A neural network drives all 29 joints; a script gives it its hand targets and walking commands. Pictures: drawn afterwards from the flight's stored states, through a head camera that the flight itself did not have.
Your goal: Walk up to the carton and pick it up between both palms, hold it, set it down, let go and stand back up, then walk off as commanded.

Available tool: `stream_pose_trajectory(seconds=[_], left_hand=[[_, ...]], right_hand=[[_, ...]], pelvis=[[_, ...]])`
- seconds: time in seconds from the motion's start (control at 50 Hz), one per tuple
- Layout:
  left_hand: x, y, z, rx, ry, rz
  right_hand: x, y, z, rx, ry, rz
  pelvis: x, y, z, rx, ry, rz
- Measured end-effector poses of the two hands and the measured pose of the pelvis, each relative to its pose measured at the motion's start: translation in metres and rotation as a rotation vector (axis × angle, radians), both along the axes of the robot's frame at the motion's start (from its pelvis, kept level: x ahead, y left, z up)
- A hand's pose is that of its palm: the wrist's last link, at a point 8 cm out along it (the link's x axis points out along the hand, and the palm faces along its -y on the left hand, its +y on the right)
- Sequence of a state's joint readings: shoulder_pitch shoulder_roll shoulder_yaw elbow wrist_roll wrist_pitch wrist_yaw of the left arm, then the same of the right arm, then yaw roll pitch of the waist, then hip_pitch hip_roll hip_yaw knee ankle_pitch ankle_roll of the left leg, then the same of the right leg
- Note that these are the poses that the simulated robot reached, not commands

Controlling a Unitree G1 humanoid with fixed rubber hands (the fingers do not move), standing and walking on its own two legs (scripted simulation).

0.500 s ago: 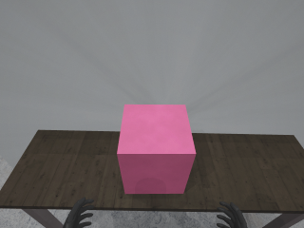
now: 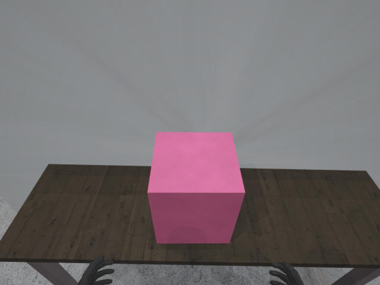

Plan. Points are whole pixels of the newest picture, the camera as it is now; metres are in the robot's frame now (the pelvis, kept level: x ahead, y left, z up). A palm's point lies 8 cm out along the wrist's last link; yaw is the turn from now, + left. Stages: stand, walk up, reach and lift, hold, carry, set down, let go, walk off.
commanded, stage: let go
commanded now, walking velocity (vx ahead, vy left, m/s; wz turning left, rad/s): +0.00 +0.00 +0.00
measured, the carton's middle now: (193, 188) +0.40 +0.02 -0.06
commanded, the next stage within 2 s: stand in 0.18 s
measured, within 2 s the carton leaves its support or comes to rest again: neither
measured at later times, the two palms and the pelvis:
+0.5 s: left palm out of the picture +0.09 +0.29 -0.11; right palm out of the picture +0.09 -0.23 -0.10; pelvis -0.01 +0.01 +0.00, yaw +0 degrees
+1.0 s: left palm out of the picture +0.04 +0.31 -0.12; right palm out of the picture +0.05 -0.25 -0.12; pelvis -0.04 +0.01 -0.01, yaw +0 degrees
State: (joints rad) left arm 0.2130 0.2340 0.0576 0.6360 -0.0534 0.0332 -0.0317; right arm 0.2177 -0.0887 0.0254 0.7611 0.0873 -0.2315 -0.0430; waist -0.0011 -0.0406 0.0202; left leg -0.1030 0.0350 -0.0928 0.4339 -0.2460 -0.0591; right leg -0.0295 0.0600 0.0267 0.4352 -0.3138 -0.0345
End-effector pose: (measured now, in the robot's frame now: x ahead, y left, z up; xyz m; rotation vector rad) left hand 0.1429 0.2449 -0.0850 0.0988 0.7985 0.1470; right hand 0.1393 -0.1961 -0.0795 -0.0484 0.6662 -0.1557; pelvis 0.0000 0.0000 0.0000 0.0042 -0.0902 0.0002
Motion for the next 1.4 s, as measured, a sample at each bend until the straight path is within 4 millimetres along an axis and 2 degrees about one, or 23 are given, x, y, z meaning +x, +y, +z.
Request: stream_pose_trajectory(seconds=[0.24, 0.34, 0.46, 0.62, 0.86, 0.94, 1.02, 1.1, 1.14, 1.28, 1.4], left_hand=[[-0.007, 0.003, -0.004, 0.007, 0.041, 0.016], [-0.023, 0.020, -0.013, 0.047, 0.096, 0.034], [-0.045, 0.043, -0.022, 0.085, 0.171, 0.041], [-0.066, 0.061, -0.028, 0.115, 0.232, 0.051], [-0.078, 0.063, -0.031, 0.115, 0.254, 0.058], [-0.090, 0.065, -0.035, 0.132, 0.294, 0.051], [-0.112, 0.064, -0.036, 0.170, 0.348, 0.053], [-0.139, 0.052, -0.036, 0.205, 0.389, 0.058], [-0.153, 0.043, -0.031, 0.206, 0.400, 0.067], [-0.181, 0.031, -0.021, 0.219, 0.393, 0.092], [-0.199, 0.034, -0.022, 0.222, 0.374, 0.093]], right_hand=[[-0.007, -0.002, -0.006, -0.034, 0.078, 0.040], [-0.026, -0.023, -0.014, -0.112, 0.232, 0.045], [-0.042, -0.038, -0.015, -0.166, 0.303, 0.038], [-0.054, -0.037, -0.018, -0.170, 0.340, 0.036], [-0.066, -0.038, -0.023, -0.162, 0.382, 0.032], [-0.078, -0.044, -0.030, -0.163, 0.426, 0.025], [-0.099, -0.054, -0.043, -0.147, 0.473, 0.031], [-0.118, -0.070, -0.062, -0.122, 0.513, 0.036], [-0.128, -0.077, -0.065, -0.116, 0.532, 0.035], [-0.156, -0.095, -0.071, -0.116, 0.545, 0.020], [-0.184, -0.094, -0.075, -0.123, 0.551, 0.018]], pelvis=[[-0.002, 0.001, 0.000, -0.001, 0.001, -0.001], [-0.006, 0.006, 0.000, -0.008, 0.030, -0.002], [-0.010, 0.012, 0.000, -0.015, 0.040, -0.002], [-0.015, 0.015, -0.001, -0.019, 0.035, -0.003], [-0.019, 0.015, -0.001, -0.020, 0.030, -0.003], [-0.029, 0.013, -0.004, -0.016, 0.068, -0.005], [-0.045, 0.003, -0.009, 0.005, 0.080, -0.001], [-0.063, -0.014, -0.017, 0.024, 0.071, -0.003], [-0.072, -0.017, -0.015, 0.031, 0.060, -0.002], [-0.098, -0.021, -0.013, 0.036, 0.049, -0.001], [-0.125, -0.015, -0.016, 0.028, 0.053, -0.002]])
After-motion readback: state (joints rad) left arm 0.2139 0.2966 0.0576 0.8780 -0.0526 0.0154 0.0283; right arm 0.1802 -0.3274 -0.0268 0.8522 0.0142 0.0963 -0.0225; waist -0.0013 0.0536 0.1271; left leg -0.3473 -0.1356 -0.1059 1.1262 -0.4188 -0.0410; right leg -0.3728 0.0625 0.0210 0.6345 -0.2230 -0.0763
